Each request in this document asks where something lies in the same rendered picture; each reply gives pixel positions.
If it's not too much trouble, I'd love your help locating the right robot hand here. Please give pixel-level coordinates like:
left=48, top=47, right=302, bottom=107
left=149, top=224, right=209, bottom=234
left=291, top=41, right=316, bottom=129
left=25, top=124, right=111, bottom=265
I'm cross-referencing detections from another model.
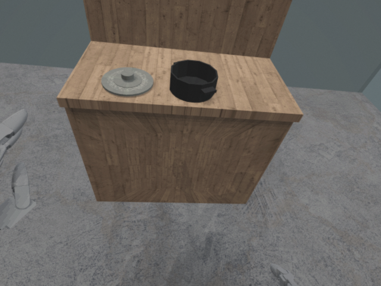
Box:
left=270, top=263, right=298, bottom=286

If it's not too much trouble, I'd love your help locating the pot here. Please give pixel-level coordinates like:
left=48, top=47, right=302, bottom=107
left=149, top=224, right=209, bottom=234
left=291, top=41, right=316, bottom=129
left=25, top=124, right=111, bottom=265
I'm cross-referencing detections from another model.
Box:
left=170, top=60, right=218, bottom=102

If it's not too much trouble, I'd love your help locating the lid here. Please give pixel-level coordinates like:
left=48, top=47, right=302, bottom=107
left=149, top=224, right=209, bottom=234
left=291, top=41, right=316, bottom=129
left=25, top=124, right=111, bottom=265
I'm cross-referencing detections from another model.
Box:
left=101, top=67, right=154, bottom=97

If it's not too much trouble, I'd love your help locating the table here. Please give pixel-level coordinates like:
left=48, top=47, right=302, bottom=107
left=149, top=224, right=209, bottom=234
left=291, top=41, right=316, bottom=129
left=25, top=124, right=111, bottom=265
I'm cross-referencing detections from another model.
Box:
left=57, top=0, right=304, bottom=204

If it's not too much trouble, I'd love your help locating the left robot hand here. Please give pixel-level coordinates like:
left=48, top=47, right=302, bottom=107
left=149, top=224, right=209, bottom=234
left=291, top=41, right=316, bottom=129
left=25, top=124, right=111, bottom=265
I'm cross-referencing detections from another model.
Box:
left=0, top=109, right=36, bottom=230

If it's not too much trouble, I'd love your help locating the knob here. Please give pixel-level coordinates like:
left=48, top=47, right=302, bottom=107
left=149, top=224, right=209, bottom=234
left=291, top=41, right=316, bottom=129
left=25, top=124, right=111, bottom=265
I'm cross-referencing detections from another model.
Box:
left=121, top=70, right=134, bottom=80

